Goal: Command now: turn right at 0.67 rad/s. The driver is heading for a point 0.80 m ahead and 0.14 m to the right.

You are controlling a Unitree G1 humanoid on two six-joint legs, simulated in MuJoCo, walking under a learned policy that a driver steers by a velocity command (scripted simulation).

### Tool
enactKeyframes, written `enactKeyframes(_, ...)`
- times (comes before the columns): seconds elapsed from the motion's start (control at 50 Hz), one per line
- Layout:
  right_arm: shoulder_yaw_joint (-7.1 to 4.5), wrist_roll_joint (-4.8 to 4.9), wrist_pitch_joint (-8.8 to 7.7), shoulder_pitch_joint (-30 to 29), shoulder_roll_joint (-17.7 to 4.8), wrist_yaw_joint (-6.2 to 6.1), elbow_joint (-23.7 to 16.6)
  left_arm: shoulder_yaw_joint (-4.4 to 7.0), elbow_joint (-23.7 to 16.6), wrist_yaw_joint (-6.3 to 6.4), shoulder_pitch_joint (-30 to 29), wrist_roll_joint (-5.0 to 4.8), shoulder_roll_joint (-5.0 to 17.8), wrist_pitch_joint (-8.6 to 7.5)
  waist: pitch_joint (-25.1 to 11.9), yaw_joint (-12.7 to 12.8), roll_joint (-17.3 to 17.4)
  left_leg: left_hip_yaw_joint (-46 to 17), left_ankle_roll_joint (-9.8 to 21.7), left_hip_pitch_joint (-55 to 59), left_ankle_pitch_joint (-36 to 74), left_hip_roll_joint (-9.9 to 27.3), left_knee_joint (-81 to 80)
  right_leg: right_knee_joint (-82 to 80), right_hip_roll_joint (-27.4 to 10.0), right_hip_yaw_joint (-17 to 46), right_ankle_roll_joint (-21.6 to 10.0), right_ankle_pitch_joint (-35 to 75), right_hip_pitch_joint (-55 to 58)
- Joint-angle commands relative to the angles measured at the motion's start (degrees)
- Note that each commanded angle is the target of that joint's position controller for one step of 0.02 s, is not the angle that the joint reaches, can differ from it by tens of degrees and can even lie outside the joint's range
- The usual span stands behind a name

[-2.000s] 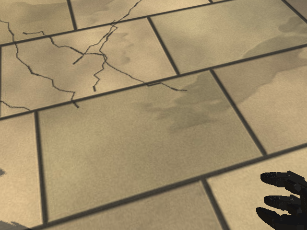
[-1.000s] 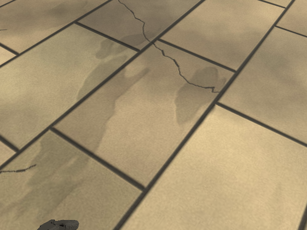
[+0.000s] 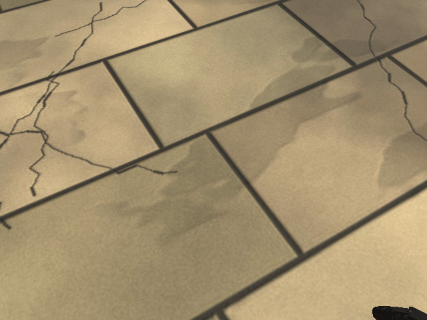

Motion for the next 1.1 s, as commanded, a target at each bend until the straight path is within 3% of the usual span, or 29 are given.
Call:
enactKeyframes(0.02,-2.96,0.14,-0.64,-0.96,-9.44,-0.42,-2.86,-0.2,-7.94,-1.18,-4.85,0.39,1.16,-0.82,-5.63,-2.97,8.91,-5.68,11.43,6.44,20.16,16.51,-7.51,-7.58,-2.82,0.18,-0.79,2.14,-1.03)
enactKeyframes(0.06,-4.14,1.2,-1.29,2.49,-12.48,0.52,-2.05,-0.23,-9.21,-2.54,-5.22,-0.14,2.0,-1.09,-7.66,-4.24,9.15,-7.61,10.98,7.29,0.48,18.96,-11.55,-10.53,-3.33,-1.38,-2.98,0.49,1.16)
enactKeyframes(0.12,-4.85,2.87,-3.09,2.45,-14.55,1.76,-1.31,0.43,-9.8,-3.61,-5.38,-0.65,4.02,-1.58,-4.24,-2.96,9.07,-10.09,8.82,7.34,-18.62,20.77,-16.48,-14.09,-3.61,-2.5,-6.95,-3.08,1.35)
enactKeyframes(0.2,-5.14,4.05,-3.71,0.6,-14.75,3.61,-0.1,0.42,-6.99,-3.61,-1.47,-1.06,2.92,-1.9,-1.23,0.63,4.88,-3.59,6.12,6.26,-19.55,18.88,-13.16,-23.65,-2.18,-7.33,-11.64,-3.0,9.8)
enactKeyframes(0.22,-4.88,4.02,-3.6,-1.66,-13.84,3.72,-0.18,0.82,-4.26,-3.34,4.0,-0.98,3.08,-2.05,-2.12,3.67,2.93,0.79,4.74,2.31,-17.58,15.78,-6.95,-28.32,0.86,-10.8,-12.81,0.52,18.48)
enactKeyframes(0.24,-3.94,3.26,-3.8,-3.41,-10.72,3.76,-0.67,2.43,-0.25,-2.76,13.43,-0.82,6.07,-2.37,-3.48,7.57,-2.76,6.03,2.73,-3.76,-7.7,10.4,9.18,-31.33,4.44,-10.58,-14.95,-0.05,29.55)
enactKeyframes(0.26,-1.67,-1.91,-2.24,-2.74,-5.76,4.71,-1.73,2.51,2.22,-3.66,22.5,4.22,9.19,-2.52,-3.1,11.09,-15.53,8.71,0.5,-22.14,-17.39,4.77,37.11,-38.5,-4.03,11.03,-17.89,-11.12,38.77)
enactKeyframes(0.28,-0.87,-3.0,-2.86,-9.04,-3.76,5.44,-8.53,2.89,-1.26,-3.32,16.97,3.45,14.8,-2.98,-0.33,8.15,-23.91,-3.11,-2.9,-45.27,-22.73,-5.39,47.79,-50.1,-12.48,41.89,-24.03,-10.26,41.3)
enactKeyframes(0.3,-1.07,-4.01,-3.31,-10.33,-7.3,5.56,-8.86,2.33,-3.33,-3.16,12.68,3.15,12.68,-3.79,0.77,7.31,-10.48,-9.32,-2.98,-50.55,-16.66,-0.36,51.48,-51.87,-15.85,40.16,-24.83,-9.9,42.68)
enactKeyframes(0.34,-1.43,-2.45,-4.58,-4.94,-10.71,5.79,-5.81,1.31,-3.22,-2.59,10.29,3.08,10.49,-4.92,0.31,3.09,-1.47,-10.58,-3.09,-43.51,-5.88,3.19,45.1,-50.26,-12.4,30.62,-23.31,-5.36,38.0)
enactKeyframes(0.36,-1.48,-2.84,-4.32,-2.66,-11.48,6.03,-4.62,0.57,-2.9,-2.33,9.13,2.48,9.38,-5.61,0.27,1.38,-0.37,-10.42,-3.51,-39.48,-2.58,3.49,41.56,-52.06,-9.98,27.19,-22.09,-5.89,35.24)
enactKeyframes(0.4,-0.93,-2.53,-3.05,-1.03,-10.9,6.7,-3.27,-0.65,-1.69,-2.24,8.54,2.06,7.17,-7.53,1.97,-0.32,-2.59,-8.6,-4.03,-35.75,2.93,2.88,37.03,-55.79,-7.4,21.61,-20.93,-0.04,32.53)
enactKeyframes(0.48,0.71,-0.7,-2.34,-5.78,-8.24,7.13,-3.49,-1.18,1.69,-2.8,11.53,1.86,6.37,-9.47,5.23,0.82,-2.21,-4.26,-1.6,-34.36,10.18,1.62,25.54,-57.49,-3.95,8.92,-17.84,21.96,33.78)
enactKeyframes(0.54,1.76,-0.09,-2.43,-9.73,-6.77,7.45,-4.86,-1.9,4.5,-2.45,13.21,2.44,5.97,-10.13,7.35,1.55,-2.93,-1.59,2.71,-29.14,13.44,0.08,16.17,-62.39,-5.65,2.51,-16.12,32.68,33.93)
enactKeyframes(0.58,1.92,0.38,-2.41,-7.45,-6.69,6.97,-4.25,-2.11,5.66,-1.97,12.01,2.84,7.22,-10.69,5.53,-0.37,-3.36,-0.18,5.94,-21.03,13.75,-3.91,12.79,-60.08,-6.61,-2.48,-14.36,55.83,35.24)
enactKeyframes(0.62,0.97,0.61,-2.25,1.39,-9.46,6.22,-1.48,-1.41,5.91,-0.9,10.33,4.06,10.06,-10.17,-1.59,-5.17,-6.36,0.79,7.88,-12.23,10.1,-8.65,14.73,-49.27,-8.04,-5.1,-12.29,81.8,40.43)
enactKeyframes(0.64,0.13,0.79,-2.21,10.84,-11.3,5.83,1.33,-0.91,5.46,-0.44,8.17,4.91,11.21,-9.37,-6.32,-9.74,-7.7,0.91,8.73,-4.55,6.38,-10.84,16.65,-38.37,-8.42,-5.48,-12.05,89.81,40.63)
enactKeyframes(0.68,-2.43,0.4,-1.95,32.8,-15.47,4.58,8.23,-0.51,4.34,-0.25,2.52,4.85,11.76,-8.37,-12.34,-20.51,-3.6,-5.76,11.23,16.41,-3.57,-10.61,11.98,-1.14,-4.74,-6.42,-11.29,81.27,27.78)
enactKeyframes(0.7,-4.54,0.48,-0.83,33.48,-20.44,3.95,9.59,-2.34,1.9,-1.65,0.24,3.46,3.48,-9.84,-11.04,-16.41,16.02,-32.49,17.36,25.94,-19.53,0.98,1.85,28.11,9.54,-5.11,-7.79,26.54,3.51)
enactKeyframes(0.72,-3.88,0.69,-1.17,21.53,-20.13,4.66,6.58,-3.69,-1.39,-2.92,5.13,3.29,1.9,-11.33,-14.46,-6.1,18.47,-62.55,24.26,27.91,-27.43,9.13,-11.27,34.49,12.2,8.1,-8.23,3.41,-10.76)
enactKeyframes(0.76,-2.84,0.63,-2.24,19.74,-12.88,4.52,7.27,-4.1,-2.04,-2.85,-0.89,3.85,5.56,-12.69,-4.14,-5.19,0.12,-57.07,21.11,13.99,-25.71,9.16,-15.27,25.62,4.95,10.54,-9.79,8.52,-10.39)
enactKeyframes(0.78,-2.35,0.46,-2.99,19.76,-11.44,4.16,8.34,-4.6,-3.34,-2.54,-3.88,4.69,4.55,-12.33,-1.24,-3.52,-3.62,-50.45,18.97,6.72,-18.39,6.42,-15.08,18.45,2.37,10.07,-9.28,7.95,-7.13)
enactKeyframes(0.82,-1.51,0.47,-4.24,18.48,-10.92,3.49,9.09,-5.55,-3.66,-2.35,-3.58,6.29,3.05,-10.01,1.98,-0.2,-2.04,-40.67,17.64,-3.2,-9.09,1.51,-15.4,11.91,0.04,8.67,-7.03,5.99,-3.07)
enactKeyframes(0.86,-1.57,1.02,-5.49,19.62,-12.07,3.56,8.95,-6.29,-5.29,-2.53,-6.07,6.5,2.0,-8.51,3.42,-0.1,-0.28,-36.91,18.38,-7.66,-4.91,-0.3,-16.92,5.45,-1.7,6.28,-4.99,6.27,-4.09)
enactKeyframes(0.94,-1.94,1.86,-5.75,24.05,-11.4,3.51,9.26,-7.47,-10.59,-3.56,-21.21,4.87,0.78,-8.98,6.45,-6.55,0.31,-31.83,13.88,-8.75,10.5,-4.24,-18.99,-16.86,-0.58,1.61,-2.62,23.8,-2.23)
enactKeyframes(0.96,-2.41,2.02,-5.6,25.03,-12.68,3.47,9.47,-7.81,-11.51,-3.72,-22.66,4.36,-0.2,-9.06,4.75,-7.77,3.05,-32.57,13.02,-6.32,16.06,-3.77,-17.91,-21.3,0.63,1.09,-2.8,27.63,-1.0)
enactKeyframes(1.04,-2.45,2.08,-5.07,29.32,-12.24,2.56,11.94,-7.82,-12.1,-3.1,-23.75,4.26,-0.5,-10.12,0.6,-10.4,3.17,-28.89,8.14,7.42,47.69,-3.43,-8.41,-32.64,5.69,-1.55,-5.74,32.41,3.75)
enactKeyframes(1.08,-2.66,1.49,-5.42,28.87,-13.78,1.77,12.6,-6.34,-9.89,-1.75,-15.82,4.42,2.7,-10.75,-5.15,-6.82,6.61,-30.22,4.39,11.04,58.92,-3.12,1.74,-35.88,8.89,-0.13,-7.24,31.7,15.61)
enactKeyframes(1.1,-3.15,1.49,-5.74,25.45,-15.68,1.69,11.96,-5.19,-7.42,-1.04,-7.24,4.13,5.35,-11.2,-8.54,-1.45,7.35,-30.1,3.23,11.06,58.04,-3.36,11.11,-38.66,6.94,1.71,-8.22,35.23,23.34)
